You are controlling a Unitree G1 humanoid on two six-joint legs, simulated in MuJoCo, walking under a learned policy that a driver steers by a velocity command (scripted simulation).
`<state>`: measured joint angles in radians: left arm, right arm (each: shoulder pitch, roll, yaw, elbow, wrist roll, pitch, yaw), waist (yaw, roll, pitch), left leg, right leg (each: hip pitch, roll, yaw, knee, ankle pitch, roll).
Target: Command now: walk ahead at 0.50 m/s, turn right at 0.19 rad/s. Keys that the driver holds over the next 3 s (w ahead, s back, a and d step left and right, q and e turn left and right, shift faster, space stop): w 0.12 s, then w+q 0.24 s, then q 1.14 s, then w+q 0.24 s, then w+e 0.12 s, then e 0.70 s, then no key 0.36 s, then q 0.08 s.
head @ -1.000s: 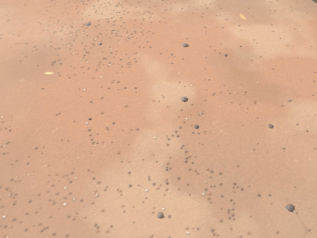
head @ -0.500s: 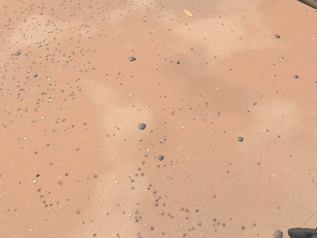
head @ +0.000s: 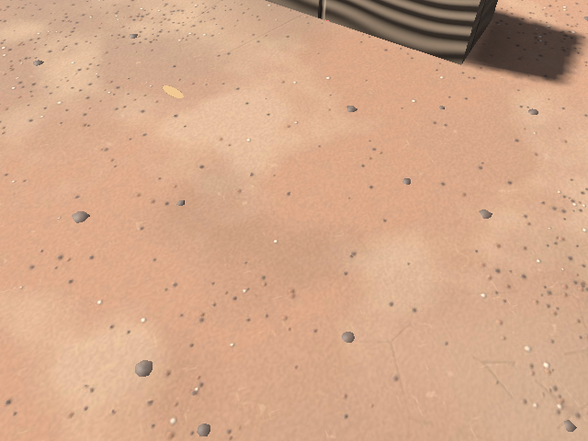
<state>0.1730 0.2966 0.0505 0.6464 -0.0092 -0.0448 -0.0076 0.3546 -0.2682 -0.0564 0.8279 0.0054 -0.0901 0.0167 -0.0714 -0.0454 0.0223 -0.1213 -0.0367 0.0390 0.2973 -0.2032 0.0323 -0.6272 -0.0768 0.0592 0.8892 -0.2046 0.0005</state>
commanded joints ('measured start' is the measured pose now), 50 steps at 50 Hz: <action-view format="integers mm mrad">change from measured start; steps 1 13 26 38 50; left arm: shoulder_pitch -82 235 30 22 -36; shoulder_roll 15 158 130 119 81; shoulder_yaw -9 48 49 36 29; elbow -79 -14 69 42 32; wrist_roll -1 13 18 4 12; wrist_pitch -25 -24 -45 15 35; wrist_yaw -13 -3 34 29 46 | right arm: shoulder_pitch -65 16 -203 -153 -211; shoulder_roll -179 -176 -42 -188 -200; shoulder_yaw -36 -12 -1 -57 -67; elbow -62 -54 -141 -246 -281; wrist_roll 13 41 -1 11 -4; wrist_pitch -11 -8 51 71 121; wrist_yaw -4 -6 22 8 -50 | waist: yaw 11 192 91 46 58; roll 120 -128 -13 51 190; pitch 6 -251 -1 -213 -150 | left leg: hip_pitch -14 -658 -417 96 -183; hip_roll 233 72 113 287 153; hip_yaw -144 -160 -39 -471 -460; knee -144 984 411 61 23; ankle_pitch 224 -321 286 335 -29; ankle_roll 169 -19 -57 265 182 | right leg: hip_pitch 30 893 482 -50 163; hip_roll -5 -321 -146 50 89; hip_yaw -30 504 -209 30 45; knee -182 -569 -675 400 -87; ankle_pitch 150 -139 578 -317 -106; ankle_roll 5 -262 -166 39 86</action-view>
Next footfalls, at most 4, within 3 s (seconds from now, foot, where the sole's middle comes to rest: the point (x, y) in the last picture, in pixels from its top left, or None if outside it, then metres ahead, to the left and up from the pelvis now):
0.20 right None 0.27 -0.15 -0.78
0.66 left None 0.48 0.10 -0.78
1.12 right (334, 407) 0.55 -0.12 -0.78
1.56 left None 0.37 0.07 -0.78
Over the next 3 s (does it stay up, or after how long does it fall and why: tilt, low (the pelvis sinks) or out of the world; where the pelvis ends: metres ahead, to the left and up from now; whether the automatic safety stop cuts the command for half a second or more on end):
stays up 0.62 0.16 -0.01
